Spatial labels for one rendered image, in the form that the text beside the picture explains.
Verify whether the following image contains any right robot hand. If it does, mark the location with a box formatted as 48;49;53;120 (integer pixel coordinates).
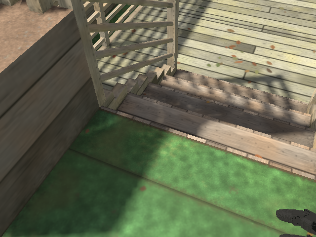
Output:
276;208;316;237

